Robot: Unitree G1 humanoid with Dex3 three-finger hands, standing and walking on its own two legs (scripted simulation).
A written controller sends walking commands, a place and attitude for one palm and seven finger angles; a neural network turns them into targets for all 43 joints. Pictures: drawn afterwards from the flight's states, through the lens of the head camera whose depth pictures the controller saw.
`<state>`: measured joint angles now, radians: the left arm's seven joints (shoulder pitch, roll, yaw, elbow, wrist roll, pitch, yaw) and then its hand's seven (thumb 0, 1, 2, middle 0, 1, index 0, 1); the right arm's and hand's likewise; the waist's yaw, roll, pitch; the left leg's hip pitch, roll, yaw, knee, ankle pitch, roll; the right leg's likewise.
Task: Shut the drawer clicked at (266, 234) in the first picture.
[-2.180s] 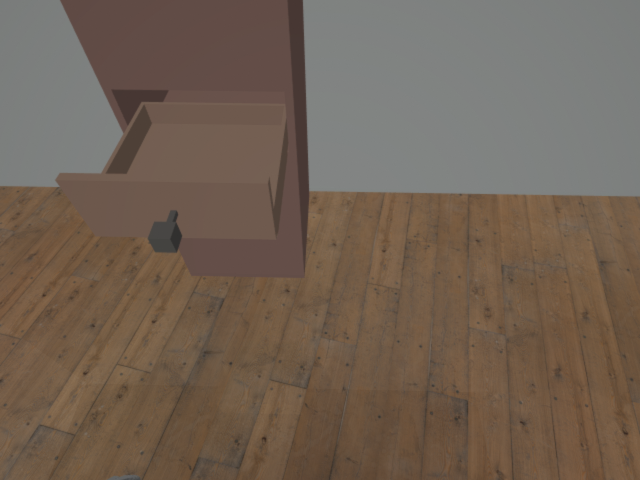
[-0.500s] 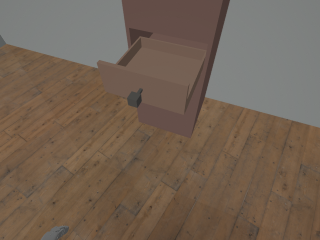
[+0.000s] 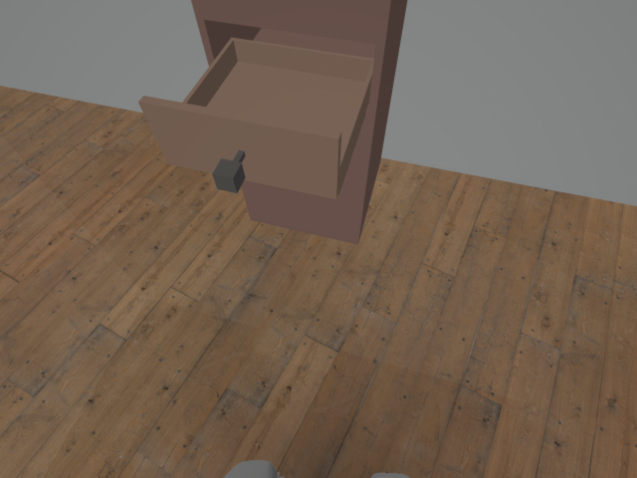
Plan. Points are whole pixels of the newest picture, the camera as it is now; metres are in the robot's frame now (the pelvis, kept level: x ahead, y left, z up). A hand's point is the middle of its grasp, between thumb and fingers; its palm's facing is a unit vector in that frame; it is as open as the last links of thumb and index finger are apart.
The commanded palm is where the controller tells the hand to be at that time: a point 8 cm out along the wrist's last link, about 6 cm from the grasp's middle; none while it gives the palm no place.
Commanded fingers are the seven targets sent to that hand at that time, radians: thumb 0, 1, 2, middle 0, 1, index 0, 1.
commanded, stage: turn to face it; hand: left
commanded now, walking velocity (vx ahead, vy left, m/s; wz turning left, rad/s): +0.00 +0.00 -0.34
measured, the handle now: (233, 168) +0.63 +0.21 -0.07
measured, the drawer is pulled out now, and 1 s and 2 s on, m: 0.30 0.30 0.30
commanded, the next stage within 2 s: take the last steps up to it in 0.28 s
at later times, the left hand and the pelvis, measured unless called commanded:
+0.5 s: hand out of the picture +0.10 +0.19 -0.17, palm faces -0.17 -0.95 -0.25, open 7.4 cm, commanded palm none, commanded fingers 0.00 0.90 0.90 -0.20 -0.30 -0.20 -0.30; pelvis -0.01 +0.00 +0.00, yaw -10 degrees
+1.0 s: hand out of the picture +0.10 +0.19 -0.17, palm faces -0.06 -0.98 -0.19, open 7.4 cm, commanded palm none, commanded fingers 0.00 0.90 0.90 -0.20 -0.30 -0.20 -0.30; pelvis +0.11 +0.00 +0.00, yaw -8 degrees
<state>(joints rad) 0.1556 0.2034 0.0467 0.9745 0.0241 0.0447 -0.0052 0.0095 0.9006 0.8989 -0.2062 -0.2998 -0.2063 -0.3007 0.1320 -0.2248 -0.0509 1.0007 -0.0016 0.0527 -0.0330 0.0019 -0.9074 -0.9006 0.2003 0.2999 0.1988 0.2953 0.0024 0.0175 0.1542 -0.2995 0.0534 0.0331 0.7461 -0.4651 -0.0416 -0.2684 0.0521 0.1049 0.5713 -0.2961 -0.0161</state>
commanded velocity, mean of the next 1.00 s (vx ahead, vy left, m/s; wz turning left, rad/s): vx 0.19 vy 0.08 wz -0.08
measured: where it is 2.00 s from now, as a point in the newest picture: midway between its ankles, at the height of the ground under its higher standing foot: (321, 436)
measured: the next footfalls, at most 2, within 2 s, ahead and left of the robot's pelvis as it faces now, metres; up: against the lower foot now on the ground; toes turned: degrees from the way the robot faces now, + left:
right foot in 0.38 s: +0.04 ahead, -0.14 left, +0.00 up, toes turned -12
left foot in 1.00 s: +0.22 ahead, +0.13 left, +0.00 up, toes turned -1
